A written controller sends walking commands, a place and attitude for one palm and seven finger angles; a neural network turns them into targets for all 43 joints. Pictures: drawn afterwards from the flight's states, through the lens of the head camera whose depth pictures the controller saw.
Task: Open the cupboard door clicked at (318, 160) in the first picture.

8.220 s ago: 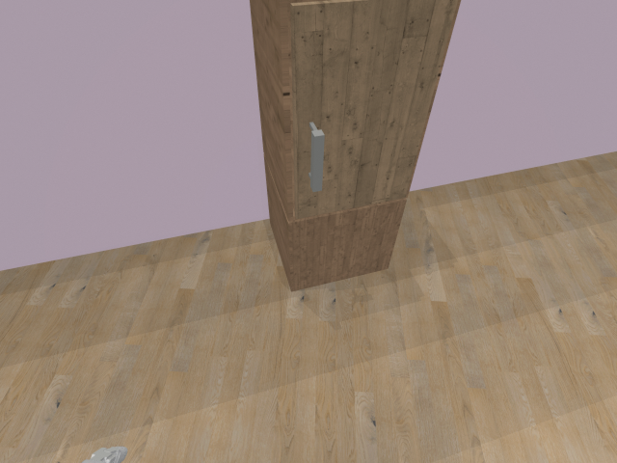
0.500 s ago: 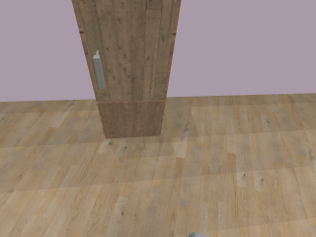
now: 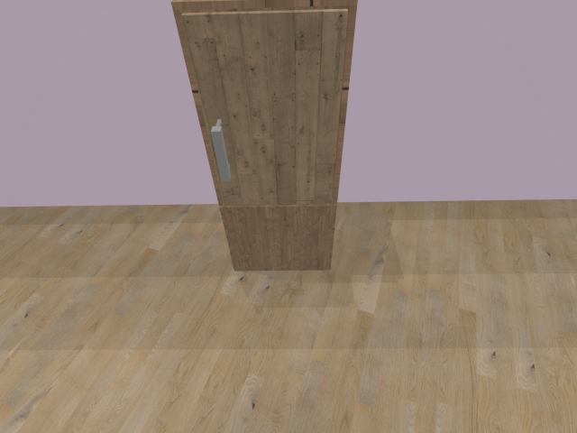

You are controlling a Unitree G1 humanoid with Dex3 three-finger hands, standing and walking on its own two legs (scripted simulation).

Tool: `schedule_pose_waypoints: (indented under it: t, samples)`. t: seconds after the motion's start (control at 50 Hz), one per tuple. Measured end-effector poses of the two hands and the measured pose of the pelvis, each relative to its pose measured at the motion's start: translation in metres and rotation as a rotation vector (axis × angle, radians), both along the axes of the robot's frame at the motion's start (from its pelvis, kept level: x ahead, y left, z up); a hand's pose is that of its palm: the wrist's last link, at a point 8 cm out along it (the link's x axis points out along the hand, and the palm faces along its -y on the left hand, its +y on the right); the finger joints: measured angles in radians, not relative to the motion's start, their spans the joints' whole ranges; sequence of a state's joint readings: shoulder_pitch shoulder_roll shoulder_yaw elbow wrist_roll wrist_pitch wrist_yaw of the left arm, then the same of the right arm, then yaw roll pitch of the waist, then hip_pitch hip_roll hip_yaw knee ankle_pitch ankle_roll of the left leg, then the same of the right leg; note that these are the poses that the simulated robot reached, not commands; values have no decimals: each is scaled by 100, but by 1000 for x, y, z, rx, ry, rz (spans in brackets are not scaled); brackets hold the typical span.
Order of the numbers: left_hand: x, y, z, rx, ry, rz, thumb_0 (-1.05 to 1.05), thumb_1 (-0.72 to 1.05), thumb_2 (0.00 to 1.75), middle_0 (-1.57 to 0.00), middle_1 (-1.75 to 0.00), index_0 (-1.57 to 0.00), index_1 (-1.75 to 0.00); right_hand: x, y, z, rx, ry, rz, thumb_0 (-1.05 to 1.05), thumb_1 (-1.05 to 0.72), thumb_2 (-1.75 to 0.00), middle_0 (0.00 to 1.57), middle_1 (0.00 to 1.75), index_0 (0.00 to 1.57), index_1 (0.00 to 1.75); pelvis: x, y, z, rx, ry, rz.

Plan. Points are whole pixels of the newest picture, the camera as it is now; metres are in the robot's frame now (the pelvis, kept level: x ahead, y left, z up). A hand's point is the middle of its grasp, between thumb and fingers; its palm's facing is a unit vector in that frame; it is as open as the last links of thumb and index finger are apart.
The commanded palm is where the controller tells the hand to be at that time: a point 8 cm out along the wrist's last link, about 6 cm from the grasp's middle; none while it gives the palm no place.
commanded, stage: take the last steps up to it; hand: left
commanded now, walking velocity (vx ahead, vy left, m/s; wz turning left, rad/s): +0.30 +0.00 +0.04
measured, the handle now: (222, 150) +0.87 +0.24 -0.11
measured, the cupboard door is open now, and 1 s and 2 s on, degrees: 0 0 0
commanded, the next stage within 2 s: come to a stop and stand still in 0.86 s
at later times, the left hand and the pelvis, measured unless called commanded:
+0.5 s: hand out of the picture +0.12 +0.25 -0.18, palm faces +0.05 -0.99 -0.15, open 7.4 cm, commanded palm none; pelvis +0.10 +0.07 +0.00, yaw +0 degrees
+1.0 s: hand (209, 340) +0.33 +0.18 -0.17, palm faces +0.03 -0.98 -0.22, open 7.2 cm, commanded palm none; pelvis +0.28 +0.00 -0.01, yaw -1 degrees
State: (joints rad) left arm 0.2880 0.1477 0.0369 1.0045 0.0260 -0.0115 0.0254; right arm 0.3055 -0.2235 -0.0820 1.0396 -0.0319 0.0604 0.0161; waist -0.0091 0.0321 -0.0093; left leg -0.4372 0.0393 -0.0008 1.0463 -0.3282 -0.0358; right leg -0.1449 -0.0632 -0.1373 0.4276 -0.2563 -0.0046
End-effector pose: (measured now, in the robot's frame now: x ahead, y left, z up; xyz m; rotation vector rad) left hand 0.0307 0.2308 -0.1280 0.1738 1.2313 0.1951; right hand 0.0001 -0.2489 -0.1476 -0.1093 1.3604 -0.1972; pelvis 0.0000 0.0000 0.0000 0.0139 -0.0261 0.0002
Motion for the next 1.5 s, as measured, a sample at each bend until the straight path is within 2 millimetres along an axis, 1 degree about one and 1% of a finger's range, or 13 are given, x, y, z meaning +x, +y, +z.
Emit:
schedule_pose_waypoints:
  t: [0.08, 0.2, 0.3, 0.46, 0.6, 0.7, 0.76, 0.86, 0.94, 1.04, 1.12, 1.3, 1.5]
  samples:
    - [-38, 8, -7, -24, 87, 55, 0, 91, 90, -21, -30, -20, -30, 15, 8, 6, -14, 7, 42, 0, -91, -90, 20, 30, 20, 29, 7, 10, 1, -4, 11, 16]
    - [-92, 27, -26, -92, 259, 145, 0, 91, 90, -20, -30, -20, -30, 67, 44, 10, -46, -68, 119, 0, -91, -90, 20, 30, 20, 29, 25, 41, -8, -34, 19, 26]
    - [-87, 46, -32, -123, 370, 107, 1, 91, 90, -20, -30, -20, -30, 88, 76, 16, -61, -155, 68, 0, -92, -90, 20, 30, 20, 29, 46, 61, -8, -35, 0, -13]
    - [44, 69, -24, -98, 155, 35, 1, 91, 90, -20, -30, -20, -30, 54, 97, 17, -32, 16, 1, 0, -93, -90, 20, 30, 20, 30, 87, 68, 2, -33, -6, -3]
    - [178, 53, -18, -70, 5, -63, 1, 91, 90, -20, -30, -19, -30, 32, 109, 7, 39, 190, -94, 0, -91, -90, 20, 30, 20, 30, 137, 53, -5, -13, -1, -20]
    - [272, 21, -20, -50, -84, -141, 0, 91, 90, -20, -30, -19, -30, 42, 99, -6, 86, 297, -150, 0, -91, -90, 21, 30, 20, 30, 185, 29, -20, -10, 8, -32]
    - [306, 4, -26, -38, -146, -143, 0, 91, 90, -20, -30, -20, -30, 67, 80, -18, 99, 324, -154, 0, -90, -90, 21, 30, 20, 30, 211, 11, -31, -10, 2, -33]
    - [303, -12, -20, -45, -97, -75, 0, 91, 90, -20, -30, -20, -30, 162, 39, -18, 45, 172, -92, 0, -91, -90, 20, 30, 20, 29, 241, 0, -19, -20, -17, -21]
    - [297, -2, -13, -8, -41, -35, -2, 95, 90, -21, -30, -20, -30, 250, 17, -8, 4, -2, -33, 0, -91, -90, 20, 30, 20, 29, 263, -4, -9, -28, -7, -12]
    - [286, -1, -19, -36, 44, -4, -1, 94, 90, -20, -30, -20, -30, 336, 15, 6, -22, -146, 28, 0, -91, -90, 20, 30, 20, 29, 291, -2, -6, -43, 1, -13]
    - [281, -4, -34, -83, 105, 31, 0, 92, 90, -20, -30, -20, -30, 380, 29, 6, -36, -193, 72, 0, -91, -90, 20, 30, 20, 29, 312, 8, -12, -66, -9, -19]
    - [279, -5, -34, -97, 196, 39, 0, 91, 90, -20, -30, -20, -30, 408, 54, 7, -9, -188, 83, -1, -92, -90, 20, 30, 20, 30, 316, 15, -9, -13, 3, -40]
    - [275, -3, -22, 43, 126, -7, 0, 91, 90, -20, -30, -20, -30, 359, 0, -17, 9, -145, 19, -1, -91, -90, 21, 30, 20, 30, 282, -21, -20, 4, 20, -52]
